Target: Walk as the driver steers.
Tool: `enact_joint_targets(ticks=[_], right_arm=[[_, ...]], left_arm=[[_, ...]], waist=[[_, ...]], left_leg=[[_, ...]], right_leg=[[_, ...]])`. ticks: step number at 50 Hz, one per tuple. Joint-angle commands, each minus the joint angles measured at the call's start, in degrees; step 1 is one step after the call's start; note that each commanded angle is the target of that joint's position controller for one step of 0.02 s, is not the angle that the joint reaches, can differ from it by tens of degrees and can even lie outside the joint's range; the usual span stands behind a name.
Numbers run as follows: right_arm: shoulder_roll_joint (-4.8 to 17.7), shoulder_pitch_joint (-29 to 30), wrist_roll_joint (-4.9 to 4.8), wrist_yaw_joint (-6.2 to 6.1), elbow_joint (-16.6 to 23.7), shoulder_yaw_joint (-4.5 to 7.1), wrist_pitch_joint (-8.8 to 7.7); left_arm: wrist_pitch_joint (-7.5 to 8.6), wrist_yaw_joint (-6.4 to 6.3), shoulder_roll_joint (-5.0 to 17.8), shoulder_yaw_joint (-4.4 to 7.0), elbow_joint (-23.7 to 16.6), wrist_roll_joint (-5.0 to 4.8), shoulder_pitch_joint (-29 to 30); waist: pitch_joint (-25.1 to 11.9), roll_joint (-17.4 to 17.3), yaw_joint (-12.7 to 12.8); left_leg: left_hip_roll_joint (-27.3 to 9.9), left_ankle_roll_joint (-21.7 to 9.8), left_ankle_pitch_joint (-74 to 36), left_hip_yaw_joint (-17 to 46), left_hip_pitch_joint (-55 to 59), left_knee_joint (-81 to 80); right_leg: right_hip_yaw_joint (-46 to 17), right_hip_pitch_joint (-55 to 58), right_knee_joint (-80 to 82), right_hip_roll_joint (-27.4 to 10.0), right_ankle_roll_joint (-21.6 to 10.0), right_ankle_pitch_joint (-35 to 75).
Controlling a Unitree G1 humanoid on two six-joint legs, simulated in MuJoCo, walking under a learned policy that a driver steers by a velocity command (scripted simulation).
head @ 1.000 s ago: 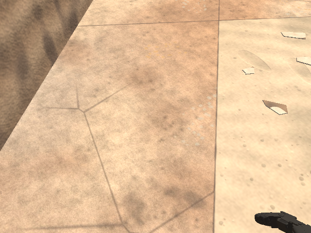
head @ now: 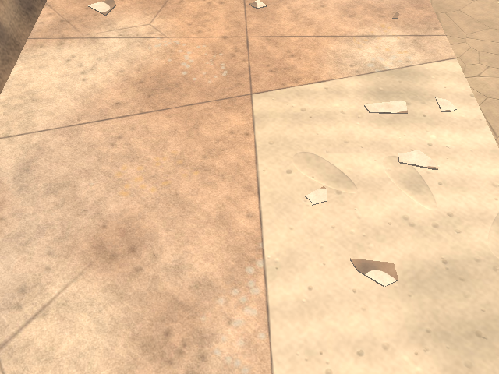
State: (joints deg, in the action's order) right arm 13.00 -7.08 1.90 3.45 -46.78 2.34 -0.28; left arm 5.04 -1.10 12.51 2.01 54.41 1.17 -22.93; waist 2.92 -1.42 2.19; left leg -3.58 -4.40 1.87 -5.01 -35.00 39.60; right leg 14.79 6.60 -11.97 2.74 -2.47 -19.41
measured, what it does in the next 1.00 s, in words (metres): walks ahead: left foot, then right foot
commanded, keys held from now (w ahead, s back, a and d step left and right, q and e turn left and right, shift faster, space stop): w+q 0.48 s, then e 0.52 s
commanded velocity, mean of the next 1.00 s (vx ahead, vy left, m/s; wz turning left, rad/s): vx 0.35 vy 0.00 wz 0.20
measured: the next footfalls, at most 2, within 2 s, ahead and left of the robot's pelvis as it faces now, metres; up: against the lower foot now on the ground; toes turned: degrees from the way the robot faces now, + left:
left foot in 0.10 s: +0.21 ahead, +0.08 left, +0.00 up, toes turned +8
right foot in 0.62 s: +0.55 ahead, +0.00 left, +0.00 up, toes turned +18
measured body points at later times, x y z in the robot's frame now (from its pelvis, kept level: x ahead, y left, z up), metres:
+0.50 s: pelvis +0.27 +0.04 +0.01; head +0.30 +0.06 +0.46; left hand +0.40 +0.32 -0.10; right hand +0.34 -0.24 -0.11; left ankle +0.17 +0.08 -0.73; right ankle +0.48 -0.08 -0.68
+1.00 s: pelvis +0.43 +0.05 +0.00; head +0.46 +0.04 +0.45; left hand +0.42 +0.33 -0.12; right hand +0.61 -0.18 -0.12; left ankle +0.43 +0.20 -0.69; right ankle +0.51 -0.01 -0.73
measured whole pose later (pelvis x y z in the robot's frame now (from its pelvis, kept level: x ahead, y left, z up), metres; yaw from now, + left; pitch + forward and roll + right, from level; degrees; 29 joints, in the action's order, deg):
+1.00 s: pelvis +0.43 +0.05 +0.00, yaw +10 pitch +1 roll +1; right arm 14.5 -8.0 1.3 -1.5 -46.1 1.5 2.2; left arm -1.3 0.4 15.1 3.7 48.5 1.0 -16.7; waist 3.3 -0.9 2.7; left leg 0.5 1.9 21.7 4.2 -26.5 48.5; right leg -6.2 -18.5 -23.3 6.9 -4.5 -4.8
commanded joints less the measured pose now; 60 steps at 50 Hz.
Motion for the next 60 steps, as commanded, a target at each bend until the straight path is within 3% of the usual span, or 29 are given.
enact_joint_targets(ticks=[1, 3, 4, 5, 6, 7, 8, 10, 12, 15, 21, 25, 28, 30, 31, 32, 33, 34, 35, 37, 41, 48, 52, 55, 56, 57, 58, 59, 60], right_arm=[[3.06, 3.11, 0.16, -0.03, 4.76, 0.48, -0.68], [4.77, -3.69, 0.28, -0.61, 3.19, 1.41, -0.75], [6.28, -10.46, 0.55, -1.01, 1.22, 2.33, -1.23], [10.58, -19.17, 1.28, -1.87, -1.12, 4.04, -1.48], [17.52, -17.51, 0.86, -2.57, -0.47, 5.83, -1.16], [16.85, -18.93, -1.26, -2.54, -0.10, 5.72, -0.62], [15.12, -15.19, -1.45, -3.07, -0.51, 5.25, -0.46], [10.10, -10.11, -1.63, -3.35, -0.22, 3.92, -0.99], [8.34, -8.36, -2.06, -3.38, 0.19, 3.12, -2.03], [10.62, -10.72, -2.02, -3.10, -0.34, 3.60, -3.15], [11.09, -17.42, -1.88, -3.18, -1.10, 3.80, -2.87], [11.21, -20.04, -1.27, -3.80, -1.51, 3.69, -2.66], [9.88, -19.52, -1.06, -4.52, -2.25, 2.89, -2.99], [11.24, -16.66, -1.37, -4.68, -2.36, 2.94, -3.63], [10.35, -16.44, -1.68, -4.56, -1.71, 2.60, -4.06], [5.20, -23.91, -2.82, -4.75, -1.21, 1.59, -4.04], [7.17, -29.69, -3.18, -5.02, -3.27, 1.94, -3.35], [9.22, -25.59, -0.90, -4.99, -3.85, 2.03, -2.63], [8.90, -18.90, 0.10, -4.60, -2.51, 1.79, -2.44], [8.10, -13.48, 0.48, -4.00, -0.36, 1.56, -1.34], [6.18, -14.07, -0.07, -4.15, -0.11, 0.82, 0.68], [6.54, -3.99, -0.54, -5.17, 2.96, 0.48, 2.35], [6.28, -3.27, -1.52, -5.99, 3.72, 0.08, 1.46], [6.07, -8.65, -2.02, -6.76, 2.91, -0.05, 0.14], [8.02, -10.25, -1.63, -7.17, 2.66, 0.46, -0.39], [12.84, -8.83, -0.72, -7.60, 3.87, 1.34, -0.46], [16.38, -2.18, -0.15, -7.28, 6.04, 2.07, -0.08], [12.97, -2.60, 0.01, -6.93, 5.89, 1.55, 0.05], [9.49, -0.64, -0.60, -6.68, 6.35, 0.57, -0.05]], left_arm=[[-0.07, -0.84, 9.29, 1.78, -1.52, 0.23, -1.05], [-1.03, -1.12, 11.23, 2.27, -1.61, 0.48, -0.07], [-1.54, -1.02, 11.91, 2.44, -1.99, 0.34, 0.41], [-1.52, -0.72, 11.32, 2.24, -3.38, 0.19, 1.30], [-1.07, 0.75, 4.00, 0.82, -7.31, -0.40, -1.53], [-0.31, 0.95, 8.61, 1.63, -9.15, 0.10, 6.31], [0.58, 1.21, 8.01, 1.32, -10.72, -0.58, 9.65], [0.67, 0.98, 7.86, 1.29, -9.73, -0.04, 8.16], [-1.64, 1.19, 7.09, 1.16, -9.42, 1.48, 5.83], [-3.34, 1.71, 5.87, 0.90, -10.92, 1.65, 8.45], [-3.34, 2.08, 6.19, 0.58, -15.59, 1.09, 21.82], [-2.47, 2.38, 6.21, 0.01, -17.65, 0.69, 26.78], [-1.17, 2.13, 6.46, -0.03, -15.90, 0.92, 21.65], [-0.12, 1.37, 8.56, 0.91, -11.75, 1.10, 9.86], [0.74, 0.84, 10.56, 1.36, -9.96, 1.46, 3.06], [0.82, 0.74, 15.64, 2.27, -9.74, 2.01, -1.96], [-0.53, 1.31, 15.45, 2.90, -8.40, -0.44, -2.38], [-1.13, 1.77, 11.62, 2.17, -9.88, -1.97, 3.39], [-1.36, 1.84, 7.82, 1.14, -10.66, -1.98, 8.53], [-1.75, 1.47, 7.51, 0.92, -9.82, -1.73, 9.73], [-2.49, 1.62, 10.49, 2.15, -8.88, -0.81, 8.84], [-5.87, 1.30, 11.71, 3.83, -9.58, -0.10, 7.18], [-7.04, 1.42, 11.95, 4.54, -9.93, 0.25, 7.46], [-7.76, 1.44, 11.74, 4.70, -10.43, -0.37, 9.95], [-7.73, 1.25, 10.55, 4.39, -10.85, -0.95, 9.99], [-7.56, 1.12, 6.51, 3.48, -11.25, -1.38, 6.43], [-7.30, 0.57, 8.30, 4.13, -11.61, -1.12, 7.34], [-7.29, 0.57, 12.22, 5.03, -10.96, 0.62, 7.97], [-7.49, 0.92, 11.86, 5.30, -9.94, 0.52, 6.55]], waist=[[1.79, 5.71, -1.45], [-2.91, 6.94, -4.77], [-6.90, 6.00, -7.84], [-11.89, 1.26, -11.99], [-15.86, -13.31, -6.99], [-17.66, -3.74, -10.11], [-9.13, -1.38, -8.20], [-2.24, 3.69, -3.19], [-2.99, 2.35, -0.62], [-2.38, 1.13, -0.62], [-0.67, -1.76, -5.84], [-0.21, -2.26, -7.50], [-1.62, -3.52, -5.70], [-5.80, -3.23, 0.32], [-10.36, -1.11, 2.95], [-19.23, 11.89, 0.61], [-25.31, 16.31, -0.82], [-18.55, 6.95, -2.28], [-11.84, 3.95, -2.22], [-6.42, 4.28, -3.19], [-8.54, 5.99, -4.89], [-5.20, 8.75, -1.52], [-4.59, 9.40, -0.81], [-4.63, 9.25, -3.76], [-4.57, 6.67, -4.24], [-5.74, -4.47, -1.49], [-1.35, -11.74, -0.92], [-1.41, -4.88, -0.51], [-1.96, -2.61, 1.18]], left_leg=[[3.62, -3.14, 5.61, -3.76, 3.11, -2.99], [7.64, -5.98, 12.18, -5.06, 11.49, -3.91], [9.21, -7.72, 12.33, -4.00, 20.66, -7.54], [3.73, -10.84, 15.33, 5.43, 34.44, -12.09], [-14.10, -20.64, 13.52, 36.69, 52.33, -15.48], [-15.46, -21.53, 13.14, 47.02, 52.77, -22.36], [-14.81, -19.30, 9.60, 37.83, 46.09, -23.74], [-9.41, -14.41, -2.75, 27.61, 32.86, -25.23], [-5.75, -13.07, -8.91, 22.09, 27.30, -26.37], [-3.08, -12.52, -10.76, 19.56, 24.60, -27.62], [-1.57, -9.32, -8.89, 21.49, 30.29, -26.88], [-2.35, -8.56, -17.64, 22.04, 35.55, -22.99], [-2.50, -4.52, -31.66, 19.69, 35.45, -18.25], [-0.38, -1.94, -39.75, 17.40, 36.43, -6.76], [2.40, -0.71, -28.39, 15.83, 30.79, 3.60], [9.11, 1.43, 10.31, 11.49, 19.26, 23.33], [13.93, 2.63, 32.04, 10.50, 11.83, 33.96], [9.46, 2.99, 27.37, 12.04, 9.37, 35.78], [7.33, 3.38, 24.54, 10.70, 7.43, 33.37], [4.46, 4.24, 21.90, 9.36, 7.89, 28.01], [4.99, 5.97, 20.78, 7.31, 12.38, 21.86], [4.87, 6.44, 19.33, 7.70, 10.66, 10.24], [6.70, 5.48, 21.31, 7.94, 14.25, 2.40], [7.94, 3.39, 17.26, 7.93, 23.42, -13.73], [4.48, 2.25, 15.98, 11.00, 28.20, -21.72], [-8.94, -0.96, 21.93, 24.07, 31.58, -28.40], [-18.34, -6.71, 15.22, 35.02, 24.57, -31.22], [-17.97, -8.97, 3.68, 30.17, 21.67, -27.75], [-14.34, -8.09, -3.26, 24.10, 21.38, -25.63]], right_leg=[[-1.46, 0.24, -5.01, -17.78, -3.99, 55.82], [-0.44, 1.04, -18.04, -18.07, -3.87, 67.50], [-0.13, -2.49, -29.25, -17.67, -3.46, 63.04], [0.33, -13.36, -46.03, -15.68, -1.70, 47.00], [-2.16, -40.51, -68.43, -3.13, 1.95, -9.07], [-15.78, -47.96, -73.14, -1.34, 1.76, -9.82], [-17.39, -51.09, -69.93, -5.27, 1.20, -3.28], [-16.92, -44.66, -60.07, -8.51, 1.67, 1.16], [-16.87, -38.73, -55.46, -9.14, 3.37, 1.35], [-15.13, -39.66, -49.11, -8.96, 5.20, 4.65], [-15.09, -45.73, -33.42, -7.49, 6.16, 16.64], [-14.42, -45.27, -25.43, -5.06, 4.91, 17.99], [-13.11, -33.33, -18.95, -2.47, 1.33, 18.31], [-12.28, -20.92, -12.71, -0.61, -1.46, 21.80], [-16.85, -9.35, -12.93, -6.23, -3.04, 33.41], [-34.36, 6.50, -19.90, -23.49, -10.66, 66.27], [-48.50, 9.61, -15.44, -28.38, -18.38, 73.56], [-44.23, 2.38, -12.65, -24.77, -17.11, 63.48], [-38.18, -4.01, -11.03, -20.90, -15.15, 56.97], [-31.70, -12.25, -7.55, -15.59, -12.21, 53.51], [-29.06, -18.44, -6.21, -12.26, -11.46, 48.23], [-37.48, -23.97, -1.17, -10.03, -10.12, 3.76], [-41.79, -23.35, -2.80, -9.74, -9.25, 4.72], [-43.71, -24.97, -6.08, -7.80, -5.87, 8.18], [-41.99, -28.20, -8.66, -5.09, -2.84, 2.55], [-33.85, -32.32, -20.04, 0.80, 0.54, -8.53], [-20.94, -39.73, -32.67, 8.70, 2.12, -12.36], [-21.53, -36.37, -42.95, 3.27, 2.69, -11.15], [-21.15, -35.03, -47.24, 3.05, 2.77, -8.61]])
Keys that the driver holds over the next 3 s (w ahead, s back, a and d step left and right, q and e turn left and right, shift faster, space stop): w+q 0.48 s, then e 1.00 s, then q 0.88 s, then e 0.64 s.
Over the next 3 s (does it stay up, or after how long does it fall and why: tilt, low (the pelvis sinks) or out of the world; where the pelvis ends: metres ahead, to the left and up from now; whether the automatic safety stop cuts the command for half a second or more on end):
stays up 0.36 0.10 0.00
